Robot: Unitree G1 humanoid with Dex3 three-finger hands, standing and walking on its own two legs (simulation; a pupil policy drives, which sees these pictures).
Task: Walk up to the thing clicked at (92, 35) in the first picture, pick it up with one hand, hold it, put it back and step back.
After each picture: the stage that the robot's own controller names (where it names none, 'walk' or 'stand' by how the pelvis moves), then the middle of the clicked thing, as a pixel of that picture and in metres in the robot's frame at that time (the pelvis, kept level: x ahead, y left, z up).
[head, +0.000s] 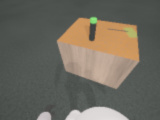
stand; (92, 30) +0.88 +0.05 +0.03
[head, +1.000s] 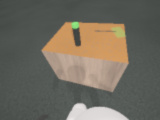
walk; (76, 35) +0.75 +0.25 +0.05
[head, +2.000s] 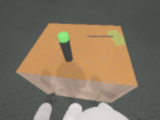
rise first; (66, 48) +0.47 +0.23 +0.07
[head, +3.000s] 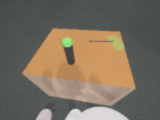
stand; (69, 52) +0.49 +0.22 +0.03
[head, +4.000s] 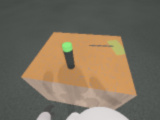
stand; (69, 57) +0.46 +0.22 +0.03
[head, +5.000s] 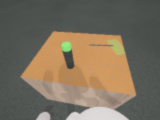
stand; (68, 56) +0.45 +0.22 +0.03
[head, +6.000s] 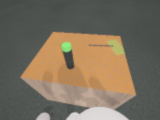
stand; (68, 57) +0.45 +0.22 +0.03
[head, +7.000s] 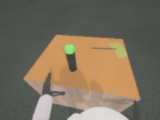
rise first; (71, 59) +0.44 +0.22 +0.03
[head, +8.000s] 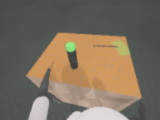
go down; (72, 57) +0.45 +0.21 +0.03
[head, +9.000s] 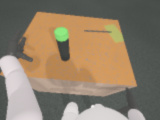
go down; (63, 47) +0.46 +0.19 +0.07
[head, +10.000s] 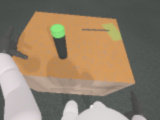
go down; (60, 44) +0.47 +0.20 +0.08
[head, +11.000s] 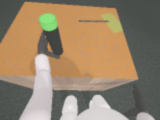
close in; (54, 39) +0.47 +0.21 +0.12
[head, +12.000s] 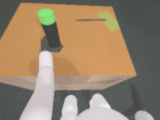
lift; (52, 34) +0.50 +0.21 +0.13
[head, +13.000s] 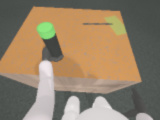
lift; (53, 45) +0.43 +0.23 +0.12
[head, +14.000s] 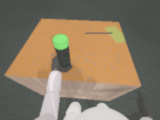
lift; (63, 56) +0.37 +0.18 +0.12
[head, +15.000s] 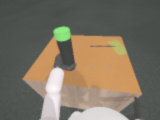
hold; (66, 52) +0.33 +0.17 +0.23
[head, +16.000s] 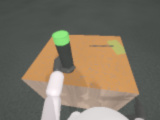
hold; (65, 55) +0.32 +0.17 +0.21
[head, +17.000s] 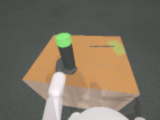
hold; (67, 56) +0.33 +0.16 +0.20
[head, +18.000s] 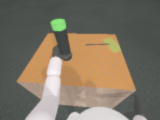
crouch; (63, 42) +0.42 +0.19 +0.21
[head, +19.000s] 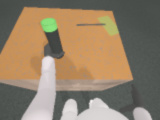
lower; (54, 41) +0.48 +0.21 +0.08
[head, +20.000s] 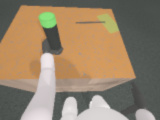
lower; (53, 37) +0.49 +0.21 +0.12
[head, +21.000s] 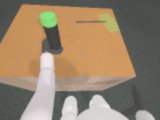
lower; (53, 37) +0.49 +0.21 +0.12
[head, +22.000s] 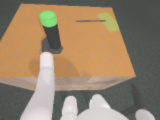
lower; (53, 36) +0.50 +0.21 +0.12
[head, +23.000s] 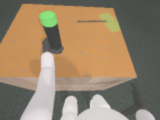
rest; (53, 36) +0.49 +0.21 +0.12
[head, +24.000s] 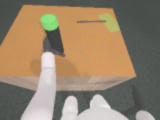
withdraw; (55, 38) +0.49 +0.20 +0.12
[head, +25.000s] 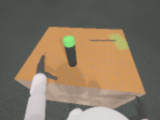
sink last; (71, 53) +0.44 +0.19 +0.08
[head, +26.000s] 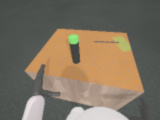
stand; (75, 50) +0.49 +0.19 +0.08
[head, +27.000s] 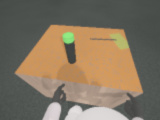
stand; (70, 50) +0.46 +0.20 +0.09
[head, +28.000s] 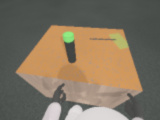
stand; (70, 49) +0.47 +0.20 +0.09
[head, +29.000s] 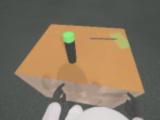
stand; (70, 49) +0.46 +0.19 +0.10
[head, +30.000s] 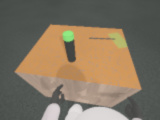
stand; (70, 48) +0.48 +0.19 +0.09
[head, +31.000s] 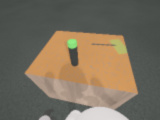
stand; (73, 54) +0.49 +0.19 +0.03
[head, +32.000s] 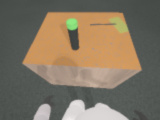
walk; (73, 36) +0.56 +0.18 +0.06
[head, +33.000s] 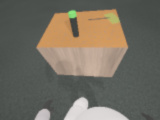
walk; (74, 25) +0.80 +0.25 +0.05
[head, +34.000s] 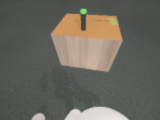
stand; (83, 20) +1.09 +0.19 +0.05
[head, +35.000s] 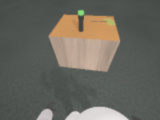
stand; (81, 21) +1.08 +0.22 +0.03
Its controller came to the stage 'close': yes
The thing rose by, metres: 0.20
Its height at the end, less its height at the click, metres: +0.00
